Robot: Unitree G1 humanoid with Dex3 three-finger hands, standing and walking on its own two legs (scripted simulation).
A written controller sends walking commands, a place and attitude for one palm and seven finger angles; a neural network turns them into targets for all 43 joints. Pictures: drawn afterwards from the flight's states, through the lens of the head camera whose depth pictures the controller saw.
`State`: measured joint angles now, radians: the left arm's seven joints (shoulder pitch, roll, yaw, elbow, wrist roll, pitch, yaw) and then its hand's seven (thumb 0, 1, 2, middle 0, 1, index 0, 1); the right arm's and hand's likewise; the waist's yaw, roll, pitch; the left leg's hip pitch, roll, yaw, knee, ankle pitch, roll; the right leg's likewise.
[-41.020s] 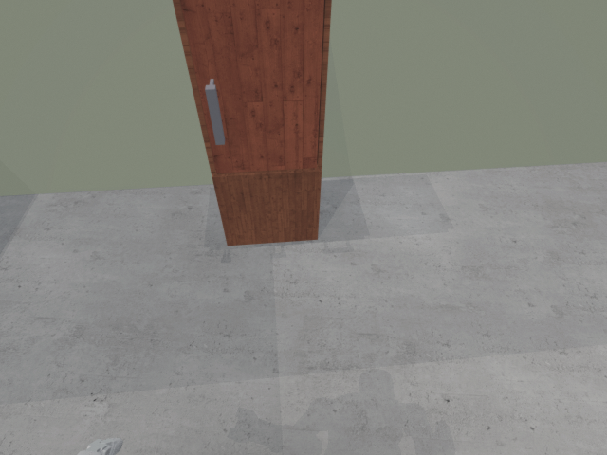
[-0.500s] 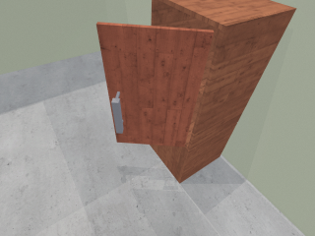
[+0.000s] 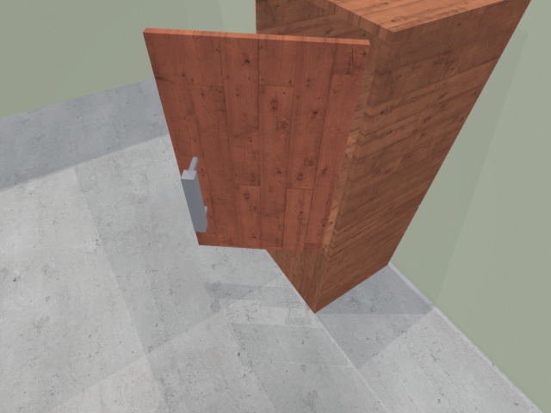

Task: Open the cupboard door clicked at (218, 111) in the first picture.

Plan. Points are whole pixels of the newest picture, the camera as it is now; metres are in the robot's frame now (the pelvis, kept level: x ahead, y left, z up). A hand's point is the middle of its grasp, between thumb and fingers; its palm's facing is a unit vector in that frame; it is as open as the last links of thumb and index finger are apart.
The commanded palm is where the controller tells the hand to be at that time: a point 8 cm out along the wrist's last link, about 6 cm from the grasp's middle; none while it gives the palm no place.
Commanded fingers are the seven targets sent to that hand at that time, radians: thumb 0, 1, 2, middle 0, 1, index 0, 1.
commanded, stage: come to a stop and stand still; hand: left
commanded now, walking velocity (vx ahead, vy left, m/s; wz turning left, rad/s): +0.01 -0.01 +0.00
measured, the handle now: (197, 195) +0.56 +0.21 -0.09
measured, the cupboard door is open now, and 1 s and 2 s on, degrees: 53 53 53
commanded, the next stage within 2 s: look again from close up in 0.72 s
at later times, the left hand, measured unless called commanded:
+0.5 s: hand out of the picture -0.04 +0.19 -0.17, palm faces +0.08 -0.97 -0.24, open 7.4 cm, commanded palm none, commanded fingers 0.00 0.90 0.90 -0.20 -0.30 -0.20 -0.30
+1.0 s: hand out of the picture -0.04 +0.16 -0.17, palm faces +0.09 -0.98 -0.16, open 7.4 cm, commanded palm none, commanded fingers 0.00 0.90 0.90 -0.20 -0.30 -0.20 -0.30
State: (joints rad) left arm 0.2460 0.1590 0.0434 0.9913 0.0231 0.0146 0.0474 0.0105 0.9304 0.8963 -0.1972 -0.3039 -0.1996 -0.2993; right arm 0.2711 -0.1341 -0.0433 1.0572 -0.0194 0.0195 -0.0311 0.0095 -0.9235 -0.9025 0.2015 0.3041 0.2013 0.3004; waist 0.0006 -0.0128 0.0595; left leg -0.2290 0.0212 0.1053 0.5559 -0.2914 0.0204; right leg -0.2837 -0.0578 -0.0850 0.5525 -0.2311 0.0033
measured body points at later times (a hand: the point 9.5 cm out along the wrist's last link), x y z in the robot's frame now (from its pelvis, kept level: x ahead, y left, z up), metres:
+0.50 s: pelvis -0.04 +0.01 +0.00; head -0.06 +0.00 +0.45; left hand -0.05 +0.24 -0.15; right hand +0.03 -0.22 -0.15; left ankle +0.01 +0.10 -0.73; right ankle +0.04 -0.12 -0.73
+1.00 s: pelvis -0.03 +0.00 +0.00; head -0.03 +0.01 +0.45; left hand -0.04 +0.22 -0.16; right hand -0.04 -0.21 -0.15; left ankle +0.01 +0.10 -0.73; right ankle +0.04 -0.12 -0.73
